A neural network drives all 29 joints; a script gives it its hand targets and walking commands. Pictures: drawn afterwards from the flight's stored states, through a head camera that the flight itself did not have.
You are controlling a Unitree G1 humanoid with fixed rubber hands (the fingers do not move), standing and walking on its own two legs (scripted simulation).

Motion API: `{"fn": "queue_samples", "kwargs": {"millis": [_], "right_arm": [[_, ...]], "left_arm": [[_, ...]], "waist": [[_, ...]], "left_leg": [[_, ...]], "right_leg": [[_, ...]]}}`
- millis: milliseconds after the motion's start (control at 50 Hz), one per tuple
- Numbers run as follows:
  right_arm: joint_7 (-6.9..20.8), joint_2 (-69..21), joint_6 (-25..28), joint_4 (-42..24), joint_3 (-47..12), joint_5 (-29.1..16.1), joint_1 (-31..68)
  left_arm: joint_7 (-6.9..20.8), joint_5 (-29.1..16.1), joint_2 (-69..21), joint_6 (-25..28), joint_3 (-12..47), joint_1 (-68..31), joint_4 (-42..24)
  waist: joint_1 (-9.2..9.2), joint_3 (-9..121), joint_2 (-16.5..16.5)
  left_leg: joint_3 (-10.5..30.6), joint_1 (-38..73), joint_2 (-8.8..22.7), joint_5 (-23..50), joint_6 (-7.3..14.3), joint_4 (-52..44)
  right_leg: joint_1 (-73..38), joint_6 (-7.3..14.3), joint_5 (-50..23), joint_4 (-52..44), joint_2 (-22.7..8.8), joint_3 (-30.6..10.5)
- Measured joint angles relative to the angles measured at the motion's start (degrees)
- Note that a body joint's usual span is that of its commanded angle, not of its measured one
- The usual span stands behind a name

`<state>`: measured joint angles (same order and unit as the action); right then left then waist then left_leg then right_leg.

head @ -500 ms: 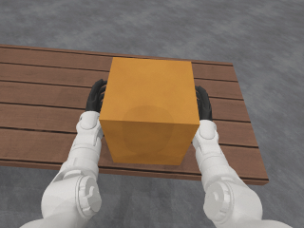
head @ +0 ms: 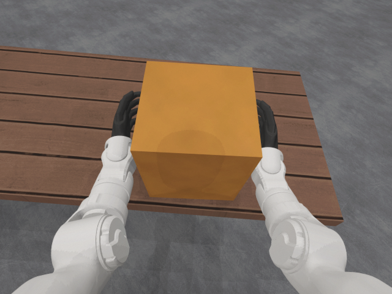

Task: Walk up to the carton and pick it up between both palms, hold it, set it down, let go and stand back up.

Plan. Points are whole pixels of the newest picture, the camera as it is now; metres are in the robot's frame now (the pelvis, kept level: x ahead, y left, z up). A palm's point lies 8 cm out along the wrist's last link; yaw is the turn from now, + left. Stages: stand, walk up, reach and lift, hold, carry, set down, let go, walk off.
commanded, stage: reach and lift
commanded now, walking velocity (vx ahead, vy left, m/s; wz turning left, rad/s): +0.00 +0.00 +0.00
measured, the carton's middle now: (195, 139) +0.43 +0.04 +0.04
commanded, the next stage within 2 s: none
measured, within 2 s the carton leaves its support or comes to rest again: neither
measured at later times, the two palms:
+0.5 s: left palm (127, 124) +0.42 +0.18 +0.09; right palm (273, 131) +0.42 -0.12 +0.09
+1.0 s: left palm (112, 103) +0.38 +0.17 +0.18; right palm (295, 118) +0.38 -0.13 +0.18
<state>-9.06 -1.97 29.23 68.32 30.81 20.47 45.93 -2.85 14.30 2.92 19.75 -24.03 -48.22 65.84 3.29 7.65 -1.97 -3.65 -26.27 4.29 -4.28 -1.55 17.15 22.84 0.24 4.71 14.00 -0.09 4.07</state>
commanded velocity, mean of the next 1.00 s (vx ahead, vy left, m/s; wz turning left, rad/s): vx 0.00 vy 0.00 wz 0.00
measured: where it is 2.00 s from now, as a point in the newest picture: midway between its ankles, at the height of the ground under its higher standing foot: outside the picture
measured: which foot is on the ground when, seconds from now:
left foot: down 0.00-1.00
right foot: down 0.00-1.00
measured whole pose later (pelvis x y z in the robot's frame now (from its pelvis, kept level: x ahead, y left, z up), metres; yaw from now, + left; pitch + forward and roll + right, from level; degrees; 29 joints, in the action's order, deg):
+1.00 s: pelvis -0.01 +0.00 +0.00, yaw +1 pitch -5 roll -1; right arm -10.3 -0.3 -7.9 47.1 10.0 -3.7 45.1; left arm -0.5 13.7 1.5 -23.9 -20.3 -43.3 30.9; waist -2.6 1.3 -3.6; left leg -1.8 -6.2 3.2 -7.5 -1.7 19.0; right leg 3.0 -0.1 9.1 17.4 -0.8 4.2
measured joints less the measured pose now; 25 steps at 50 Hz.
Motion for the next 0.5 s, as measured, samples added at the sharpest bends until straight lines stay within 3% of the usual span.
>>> {"fn": "queue_samples", "kwargs": {"millis": [200, 360, 500], "right_arm": [[-0.37, 1.06, -2.63, -0.45, -6.38, -5.75, -1.19], [-0.87, 2.67, -6.60, -3.08, -16.11, -14.45, -3.73], [-1.66, 4.32, -13.27, -9.56, -24.81, -22.85, -5.67]], "left_arm": [[-1.25, -4.03, 0.35, -2.15, 4.22, 1.55, -0.98], [-3.21, -9.16, 0.30, -5.05, 9.40, 4.81, -3.82], [-4.32, -13.28, 0.63, -11.49, 13.01, 7.69, -11.29]], "waist": [[-0.03, 2.05, 0.16], [-1.00, 3.88, 1.01], [-2.33, 4.88, 1.90]], "left_leg": [[-0.48, -1.02, -0.04, -0.85, 0.19, 0.70], [0.48, -1.56, 0.22, -2.90, 0.03, 3.45], [1.50, -0.55, 0.58, -4.44, -0.32, 5.55]], "right_leg": [[0.96, -0.24, 0.49, 0.28, -0.13, -0.33], [0.39, -0.23, 1.97, 1.40, 0.08, 0.46], [-1.38, -0.02, 3.24, 2.51, 0.48, 1.11]]}}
